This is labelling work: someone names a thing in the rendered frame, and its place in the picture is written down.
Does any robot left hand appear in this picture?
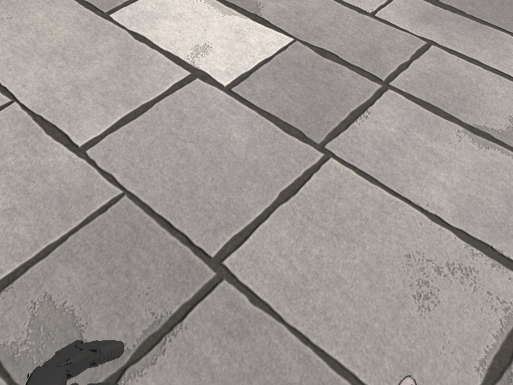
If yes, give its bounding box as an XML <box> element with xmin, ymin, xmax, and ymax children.
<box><xmin>26</xmin><ymin>340</ymin><xmax>125</xmax><ymax>385</ymax></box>

